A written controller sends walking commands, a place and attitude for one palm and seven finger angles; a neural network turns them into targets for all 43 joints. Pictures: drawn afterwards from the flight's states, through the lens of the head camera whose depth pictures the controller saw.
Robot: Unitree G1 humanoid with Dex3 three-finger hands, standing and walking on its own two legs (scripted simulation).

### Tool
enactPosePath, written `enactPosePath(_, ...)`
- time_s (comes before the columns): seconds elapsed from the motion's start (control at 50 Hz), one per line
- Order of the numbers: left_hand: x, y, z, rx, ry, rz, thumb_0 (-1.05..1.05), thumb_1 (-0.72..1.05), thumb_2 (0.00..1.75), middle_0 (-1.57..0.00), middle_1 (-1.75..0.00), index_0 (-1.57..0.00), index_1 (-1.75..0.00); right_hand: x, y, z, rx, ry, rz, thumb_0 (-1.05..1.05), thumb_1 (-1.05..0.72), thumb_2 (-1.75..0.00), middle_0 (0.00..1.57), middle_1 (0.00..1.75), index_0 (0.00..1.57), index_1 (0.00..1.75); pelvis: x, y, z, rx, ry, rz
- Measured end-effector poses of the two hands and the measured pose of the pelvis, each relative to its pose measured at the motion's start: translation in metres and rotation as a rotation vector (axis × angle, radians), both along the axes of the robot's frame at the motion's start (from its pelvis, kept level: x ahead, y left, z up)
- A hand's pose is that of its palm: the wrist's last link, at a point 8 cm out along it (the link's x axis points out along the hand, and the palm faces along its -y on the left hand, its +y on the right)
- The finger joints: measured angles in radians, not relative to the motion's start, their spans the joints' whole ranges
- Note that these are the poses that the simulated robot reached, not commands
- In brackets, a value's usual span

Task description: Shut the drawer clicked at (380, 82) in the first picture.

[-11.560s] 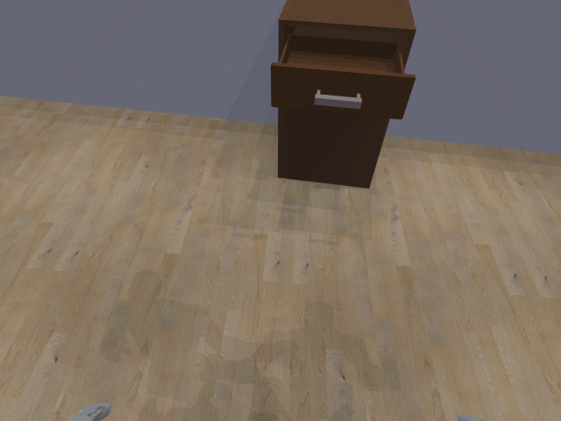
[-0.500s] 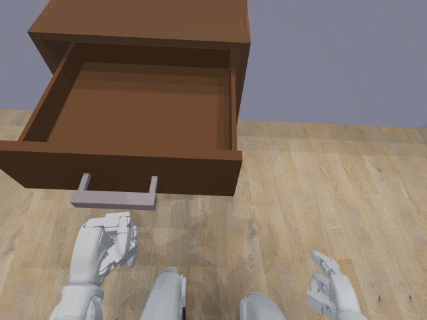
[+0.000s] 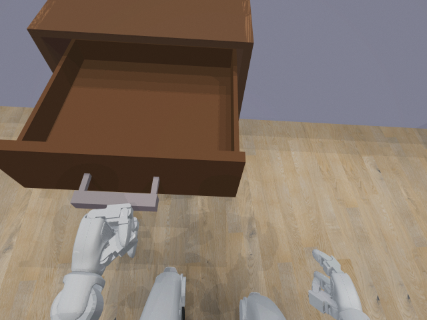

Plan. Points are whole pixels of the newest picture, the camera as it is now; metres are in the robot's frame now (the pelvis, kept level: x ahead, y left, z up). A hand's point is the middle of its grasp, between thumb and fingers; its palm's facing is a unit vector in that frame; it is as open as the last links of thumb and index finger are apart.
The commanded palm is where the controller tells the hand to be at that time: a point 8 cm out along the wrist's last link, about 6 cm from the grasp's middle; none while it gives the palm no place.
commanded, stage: push the drawer shut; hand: left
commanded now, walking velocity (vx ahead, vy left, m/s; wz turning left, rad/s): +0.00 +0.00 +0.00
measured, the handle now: (118, 190) +0.33 +0.19 +0.04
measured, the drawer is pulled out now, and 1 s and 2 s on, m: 0.29 0.19 0.06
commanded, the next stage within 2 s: none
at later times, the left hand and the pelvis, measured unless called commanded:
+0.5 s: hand (140, 214) +0.29 +0.14 +0.03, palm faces -0.03 -1.00 -0.05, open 3.0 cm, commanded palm +0.30 +0.19 +0.04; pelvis -0.02 +0.00 +0.00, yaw +1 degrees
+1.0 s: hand (146, 181) +0.36 +0.14 +0.03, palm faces -0.01 -1.00 -0.05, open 3.1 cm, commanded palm +0.36 +0.19 +0.04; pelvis -0.02 +0.01 +0.00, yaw +0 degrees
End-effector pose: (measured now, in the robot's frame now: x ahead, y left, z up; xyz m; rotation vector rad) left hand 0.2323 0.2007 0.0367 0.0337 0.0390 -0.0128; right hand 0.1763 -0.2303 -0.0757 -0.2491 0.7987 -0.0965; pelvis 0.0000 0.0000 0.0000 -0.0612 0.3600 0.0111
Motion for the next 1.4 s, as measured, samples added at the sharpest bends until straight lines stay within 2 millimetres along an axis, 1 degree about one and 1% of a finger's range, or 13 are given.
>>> enactPosePath(0.2, 0.004, 0.0, -0.004, 0.002, -0.006, -0.006, -0.03, 0.88, 0.95, -1.4, -1.6, -1.4, -1.6, -0.009, 0.001, -0.006, -0.01, 0.033, 0.012, 0.01, -0.9, -0.89, 0.21, 0.3, 0.2, 0.3, -0.006, 0.002, -0.001, -0.004, -0.004, 0.008)
enactPosePath(0.3, 0.011, -0.001, -0.006, 0.007, -0.025, -0.009, -0.04, 0.87, 0.98, -1.4, -1.6, -1.4, -1.6, -0.015, 0.002, -0.011, -0.017, 0.048, 0.018, 0.01, -0.9, -0.89, 0.21, 0.3, 0.2, 0.3, -0.013, 0.002, -0.003, -0.007, -0.008, 0.013)
enactPosePath(0.54, 0.047, -0.002, -0.004, 0.014, -0.029, -0.016, -0.03, 0.88, 1.0, -1.4, -1.6, -1.4, -1.6, -0.042, 0.001, -0.012, -0.021, 0.087, -0.007, 0.01, -0.9, -0.89, 0.21, 0.3, 0.2, 0.3, -0.025, 0.004, -0.001, -0.011, -0.023, 0.012)
enactPosePath(0.74, 0.077, -0.001, -0.003, 0.015, -0.036, -0.007, -0.01, 0.87, 0.98, -1.4, -1.6, -1.4, -1.6, -0.069, -0.007, -0.013, -0.038, 0.158, -0.046, 0.01, -0.9, -0.89, 0.21, 0.3, 0.2, 0.3, -0.027, 0.008, 0.001, -0.009, -0.018, 0.005)
enactPosePath(0.84, 0.088, -0.002, -0.003, 0.015, -0.038, -0.003, 0.0, 0.88, 0.98, -1.4, -1.6, -1.4, -1.6, -0.08, -0.01, -0.016, -0.039, 0.196, -0.065, 0.01, -0.9, -0.89, 0.21, 0.3, 0.2, 0.3, -0.026, 0.009, 0.002, -0.008, -0.013, 0.0)
enactPosePath(1.0, 0.103, -0.002, -0.005, 0.017, -0.046, 0.002, -0.02, 0.87, 0.98, -1.4, -1.6, -1.4, -1.6, -0.089, -0.011, -0.02, -0.037, 0.246, -0.077, 0.01, -0.9, -0.89, 0.21, 0.3, 0.2, 0.3, -0.024, 0.009, 0.003, -0.005, -0.003, -0.004)
enactPosePath(1.22, 0.132, 0.0, -0.005, 0.021, -0.043, 0.011, -0.03, 0.86, 0.98, -1.4, -1.6, -1.4, -1.6, -0.096, -0.014, -0.027, -0.035, 0.284, -0.092, 0.01, -0.9, -0.89, 0.21, 0.3, 0.2, 0.3, -0.024, 0.007, 0.0, -0.006, 0.015, -0.006)
enactPosePath(1.4, 0.153, -0.001, -0.003, 0.02, -0.041, 0.014, -0.01, 0.86, 0.97, -1.4, -1.6, -1.4, -1.6, -0.112, -0.019, -0.031, -0.034, 0.326, -0.12, 0.01, -0.9, -0.89, 0.21, 0.3, 0.2, 0.3, -0.023, 0.004, -0.002, -0.006, 0.028, -0.011)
